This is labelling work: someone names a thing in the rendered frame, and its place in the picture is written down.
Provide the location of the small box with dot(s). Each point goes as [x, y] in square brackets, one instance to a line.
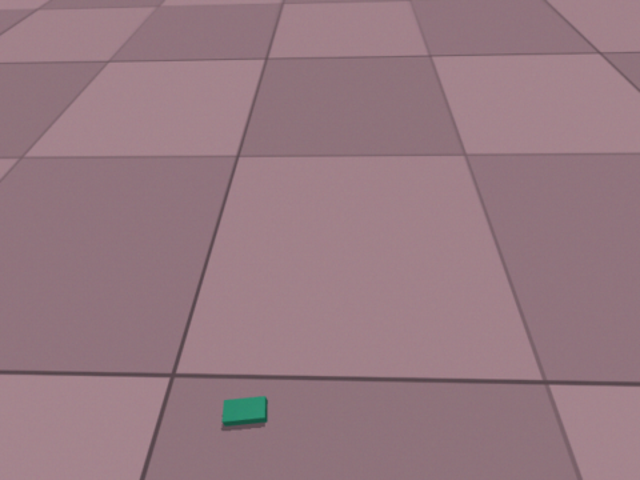
[245, 411]

